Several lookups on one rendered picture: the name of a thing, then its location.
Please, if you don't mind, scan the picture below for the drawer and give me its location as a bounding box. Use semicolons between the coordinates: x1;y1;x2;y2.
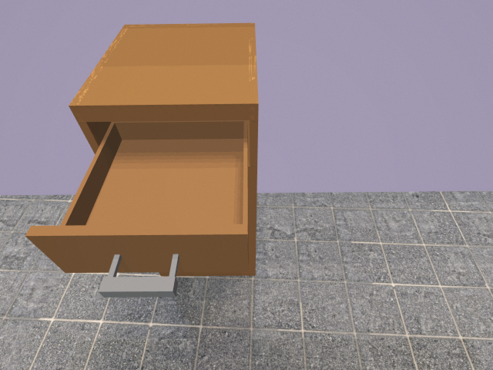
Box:
25;120;248;273

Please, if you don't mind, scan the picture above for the cabinet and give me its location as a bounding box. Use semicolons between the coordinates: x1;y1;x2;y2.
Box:
69;23;259;276

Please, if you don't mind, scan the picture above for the handle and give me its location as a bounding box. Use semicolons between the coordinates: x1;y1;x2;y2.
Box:
99;254;179;298

